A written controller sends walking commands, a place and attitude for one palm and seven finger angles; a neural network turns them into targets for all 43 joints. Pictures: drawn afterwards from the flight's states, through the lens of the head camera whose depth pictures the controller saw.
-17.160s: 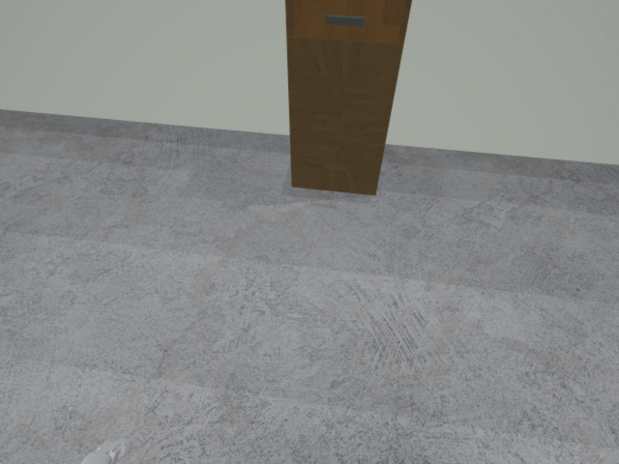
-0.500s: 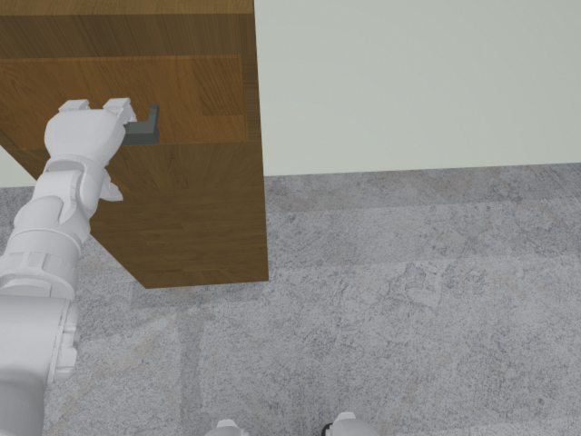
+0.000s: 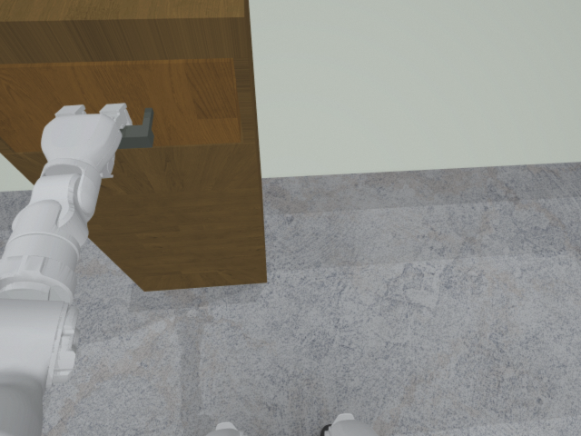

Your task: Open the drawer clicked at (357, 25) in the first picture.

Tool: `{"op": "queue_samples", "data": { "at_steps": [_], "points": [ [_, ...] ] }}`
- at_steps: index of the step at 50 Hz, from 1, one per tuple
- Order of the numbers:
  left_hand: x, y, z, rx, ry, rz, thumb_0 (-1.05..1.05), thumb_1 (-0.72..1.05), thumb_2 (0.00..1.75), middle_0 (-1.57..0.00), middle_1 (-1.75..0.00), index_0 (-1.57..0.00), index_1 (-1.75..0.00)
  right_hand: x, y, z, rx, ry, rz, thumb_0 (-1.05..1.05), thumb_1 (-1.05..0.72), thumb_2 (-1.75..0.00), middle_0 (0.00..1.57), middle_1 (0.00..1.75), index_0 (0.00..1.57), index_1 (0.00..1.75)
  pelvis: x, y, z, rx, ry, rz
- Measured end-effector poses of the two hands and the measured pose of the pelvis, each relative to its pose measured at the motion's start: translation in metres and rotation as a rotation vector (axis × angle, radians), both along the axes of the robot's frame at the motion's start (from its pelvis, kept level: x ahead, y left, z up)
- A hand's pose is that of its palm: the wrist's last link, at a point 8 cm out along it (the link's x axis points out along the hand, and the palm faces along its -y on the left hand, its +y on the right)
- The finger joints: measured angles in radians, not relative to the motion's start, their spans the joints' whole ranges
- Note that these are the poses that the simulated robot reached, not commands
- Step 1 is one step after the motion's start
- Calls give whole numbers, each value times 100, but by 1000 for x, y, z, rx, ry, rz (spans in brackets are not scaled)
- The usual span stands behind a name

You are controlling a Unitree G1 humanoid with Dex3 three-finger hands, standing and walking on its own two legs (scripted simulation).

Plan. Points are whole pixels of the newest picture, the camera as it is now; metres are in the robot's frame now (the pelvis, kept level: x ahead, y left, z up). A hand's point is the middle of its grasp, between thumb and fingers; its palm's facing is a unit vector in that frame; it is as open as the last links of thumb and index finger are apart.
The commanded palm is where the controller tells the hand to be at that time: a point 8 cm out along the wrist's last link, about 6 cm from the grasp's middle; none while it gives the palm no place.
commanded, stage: pull the drawer open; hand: left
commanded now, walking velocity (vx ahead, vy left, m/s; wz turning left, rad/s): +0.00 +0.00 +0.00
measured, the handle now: (107, 127) +0.55 +0.25 +0.07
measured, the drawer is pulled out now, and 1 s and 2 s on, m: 0.00 0.11 0.21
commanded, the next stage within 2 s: none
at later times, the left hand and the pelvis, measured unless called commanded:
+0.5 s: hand (97, 189) +0.45 +0.25 +0.05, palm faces -0.03 -0.03 -1.00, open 5.9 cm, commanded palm +0.41 +0.25 +0.10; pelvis +0.02 +0.00 +0.01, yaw -1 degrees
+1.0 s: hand (89, 231) +0.38 +0.25 +0.05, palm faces -0.03 -0.02 -1.00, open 5.9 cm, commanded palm +0.35 +0.25 +0.10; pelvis +0.00 -0.01 +0.01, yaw +1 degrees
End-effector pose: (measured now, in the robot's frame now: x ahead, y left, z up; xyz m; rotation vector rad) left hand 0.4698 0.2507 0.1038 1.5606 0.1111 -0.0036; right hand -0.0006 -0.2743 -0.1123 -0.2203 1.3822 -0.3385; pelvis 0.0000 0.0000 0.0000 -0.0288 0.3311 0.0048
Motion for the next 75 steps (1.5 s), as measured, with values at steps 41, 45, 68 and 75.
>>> {"op": "queue_samples", "data": {
  "at_steps": [41,45,68,75],
  "points": [
    [-91,-3,-3,-13,-55,8,1,70,81,-30,-135,-36,-134,120,12,11,67,-285,139,0,-90,-89,20,30,20,30,10,-2,11,13,-112,14],
    [-100,-4,-3,-8,-52,17,1,70,81,-30,-134,-36,-134,122,12,10,69,-295,155,0,-90,-89,20,30,20,30,7,-5,11,16,-123,19],
    [-140,-5,-4,-19,-56,25,2,71,80,-29,-133,-36,-134,123,4,12,62,-337,151,1,-90,-89,20,30,20,30,5,-13,14,26,-161,4],
    [-158,-5,-4,-30,-63,25,2,71,80,-28,-134,-37,-133,144,8,19,62,-391,174,1,-90,-90,20,30,20,30,9,-13,15,27,-173,3]
  ]
}}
